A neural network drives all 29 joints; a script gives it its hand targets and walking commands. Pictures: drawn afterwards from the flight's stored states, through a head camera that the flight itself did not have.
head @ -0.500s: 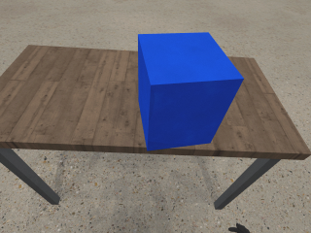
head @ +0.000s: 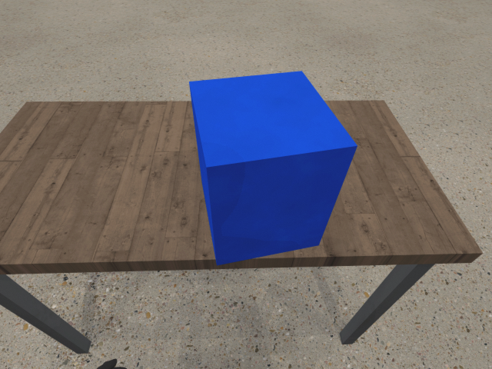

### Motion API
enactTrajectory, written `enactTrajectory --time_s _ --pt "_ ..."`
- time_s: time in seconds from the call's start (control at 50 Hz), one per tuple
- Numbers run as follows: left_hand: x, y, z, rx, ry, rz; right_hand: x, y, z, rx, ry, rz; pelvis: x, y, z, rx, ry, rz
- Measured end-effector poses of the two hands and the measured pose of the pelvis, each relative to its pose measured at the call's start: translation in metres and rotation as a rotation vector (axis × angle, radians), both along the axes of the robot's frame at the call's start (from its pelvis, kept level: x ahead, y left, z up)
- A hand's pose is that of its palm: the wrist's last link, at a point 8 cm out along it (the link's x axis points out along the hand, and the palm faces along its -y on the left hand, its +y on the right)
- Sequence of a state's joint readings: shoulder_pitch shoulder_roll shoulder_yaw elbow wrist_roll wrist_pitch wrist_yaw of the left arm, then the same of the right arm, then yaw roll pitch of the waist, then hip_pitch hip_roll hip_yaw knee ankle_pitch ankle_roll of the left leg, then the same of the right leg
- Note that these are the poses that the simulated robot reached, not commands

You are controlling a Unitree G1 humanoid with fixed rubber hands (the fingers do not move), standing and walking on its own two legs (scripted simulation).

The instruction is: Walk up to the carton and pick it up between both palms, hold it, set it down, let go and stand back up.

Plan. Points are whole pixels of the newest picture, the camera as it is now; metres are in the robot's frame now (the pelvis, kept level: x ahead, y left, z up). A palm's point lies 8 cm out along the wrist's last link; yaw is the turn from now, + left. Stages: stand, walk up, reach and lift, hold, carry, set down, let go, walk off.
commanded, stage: walk up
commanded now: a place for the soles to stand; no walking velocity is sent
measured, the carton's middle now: (258, 169) +0.44 -0.01 +0.10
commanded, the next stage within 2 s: none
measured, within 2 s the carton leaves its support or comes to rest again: neither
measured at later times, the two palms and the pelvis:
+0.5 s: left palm out of the picture +0.05 +0.26 -0.12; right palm out of the picture +0.05 -0.28 -0.11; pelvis +0.00 -0.02 +0.00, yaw +2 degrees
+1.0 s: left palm out of the picture +0.03 +0.20 -0.11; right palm out of the picture +0.14 -0.31 -0.10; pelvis +0.01 -0.07 +0.00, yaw +11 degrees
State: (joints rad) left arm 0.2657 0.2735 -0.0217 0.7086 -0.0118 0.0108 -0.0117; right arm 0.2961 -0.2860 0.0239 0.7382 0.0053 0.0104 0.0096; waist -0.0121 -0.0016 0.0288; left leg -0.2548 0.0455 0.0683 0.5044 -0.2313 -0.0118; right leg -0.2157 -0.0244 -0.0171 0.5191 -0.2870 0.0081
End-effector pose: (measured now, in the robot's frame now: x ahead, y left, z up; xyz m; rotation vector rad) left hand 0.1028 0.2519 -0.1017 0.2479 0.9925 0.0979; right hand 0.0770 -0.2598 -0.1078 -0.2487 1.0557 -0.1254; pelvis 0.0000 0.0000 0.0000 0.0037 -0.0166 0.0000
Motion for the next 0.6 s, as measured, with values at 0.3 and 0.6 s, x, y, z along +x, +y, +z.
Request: enactTrajectory --time_s 0.3,0.6 --pt "-0.037 0.004 -0.011 -0.008 0.099 0.034 -0.014 0.003 -0.001 0.000 0.032 -0.006 -0.004 0.002 0.002 -0.003 -0.001 -0.004" --pt "-0.057 -0.001 -0.012 0.027 0.126 0.100 -0.024 -0.043 -0.002 -0.100 0.116 0.035 0.001 -0.027 -0.005 -0.006 0.006 0.080"
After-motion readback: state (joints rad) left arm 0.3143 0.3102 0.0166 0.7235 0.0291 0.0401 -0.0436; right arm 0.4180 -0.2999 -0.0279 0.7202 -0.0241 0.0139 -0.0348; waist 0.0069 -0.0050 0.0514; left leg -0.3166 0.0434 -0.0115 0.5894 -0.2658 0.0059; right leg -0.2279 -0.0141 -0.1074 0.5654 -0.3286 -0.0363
